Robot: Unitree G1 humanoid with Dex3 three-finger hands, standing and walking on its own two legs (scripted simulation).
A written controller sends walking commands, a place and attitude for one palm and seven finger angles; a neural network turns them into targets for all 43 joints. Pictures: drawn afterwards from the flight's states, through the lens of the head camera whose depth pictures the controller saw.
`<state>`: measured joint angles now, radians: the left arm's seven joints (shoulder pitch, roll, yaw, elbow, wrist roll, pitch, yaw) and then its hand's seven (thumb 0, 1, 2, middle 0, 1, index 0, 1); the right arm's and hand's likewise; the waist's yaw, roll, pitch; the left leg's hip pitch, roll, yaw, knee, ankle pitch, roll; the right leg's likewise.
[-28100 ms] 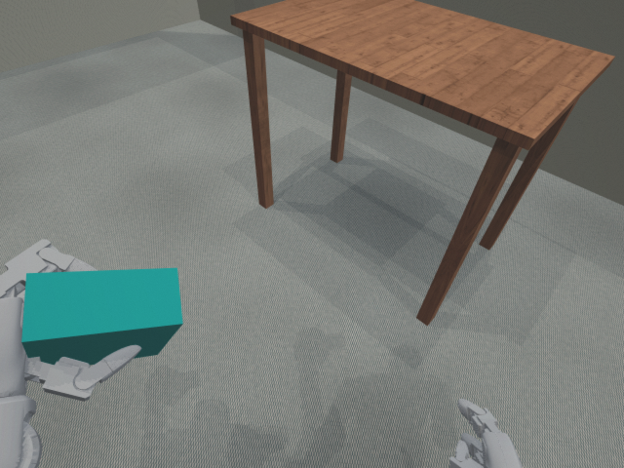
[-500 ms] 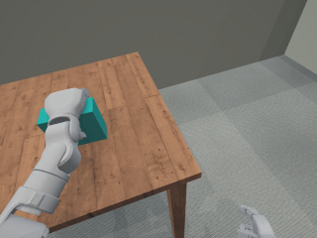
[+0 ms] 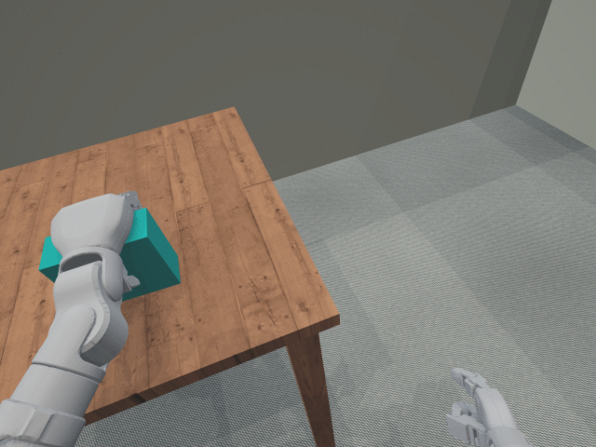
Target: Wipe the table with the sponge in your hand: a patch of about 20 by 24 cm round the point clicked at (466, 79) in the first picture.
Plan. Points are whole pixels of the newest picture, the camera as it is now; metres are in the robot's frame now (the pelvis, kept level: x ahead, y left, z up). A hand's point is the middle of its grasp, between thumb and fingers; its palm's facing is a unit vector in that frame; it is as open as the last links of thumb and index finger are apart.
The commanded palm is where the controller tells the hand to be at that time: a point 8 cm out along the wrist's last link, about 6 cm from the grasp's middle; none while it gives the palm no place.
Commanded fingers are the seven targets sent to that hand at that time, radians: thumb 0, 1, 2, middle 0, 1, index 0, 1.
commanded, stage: wipe back along the middle lane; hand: left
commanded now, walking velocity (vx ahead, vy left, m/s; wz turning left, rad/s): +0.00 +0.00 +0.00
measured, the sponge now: (123, 269) +0.31 +0.29 +0.09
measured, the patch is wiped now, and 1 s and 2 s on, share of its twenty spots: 0.35 0.55 0.55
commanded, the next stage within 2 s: slide across to the third lane in 0.84 s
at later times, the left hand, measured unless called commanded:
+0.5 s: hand (115, 274) +0.27 +0.26 +0.14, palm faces +0.15 -0.05 -0.99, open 9.6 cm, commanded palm +0.22 +0.25 +0.16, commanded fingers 0.00 0.10 1.30 -1.20 -1.60 -1.20 -1.60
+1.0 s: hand (112, 301) +0.24 +0.24 +0.14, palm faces +0.25 -0.13 -0.96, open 9.6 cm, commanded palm +0.19 +0.22 +0.16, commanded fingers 0.00 0.10 1.30 -1.20 -1.60 -1.20 -1.60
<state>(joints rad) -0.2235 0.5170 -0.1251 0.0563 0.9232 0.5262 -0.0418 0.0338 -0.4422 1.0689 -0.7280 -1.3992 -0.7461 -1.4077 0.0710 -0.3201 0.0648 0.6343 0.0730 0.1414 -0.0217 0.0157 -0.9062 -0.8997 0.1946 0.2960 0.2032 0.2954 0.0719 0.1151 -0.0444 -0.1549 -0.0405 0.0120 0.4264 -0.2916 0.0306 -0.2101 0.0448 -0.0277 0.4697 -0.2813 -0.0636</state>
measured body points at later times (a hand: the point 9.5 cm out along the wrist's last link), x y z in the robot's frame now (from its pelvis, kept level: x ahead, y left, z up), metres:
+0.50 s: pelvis +0.00 +0.00 +0.00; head -0.01 -0.06 +0.44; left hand +0.26 +0.26 +0.19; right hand +0.23 -0.22 -0.10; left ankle -0.04 +0.10 -0.74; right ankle -0.02 -0.08 -0.74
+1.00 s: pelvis -0.01 +0.01 +0.00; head -0.03 -0.04 +0.44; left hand +0.22 +0.24 +0.19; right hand +0.23 -0.18 -0.09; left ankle -0.04 +0.10 -0.74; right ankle -0.02 -0.08 -0.74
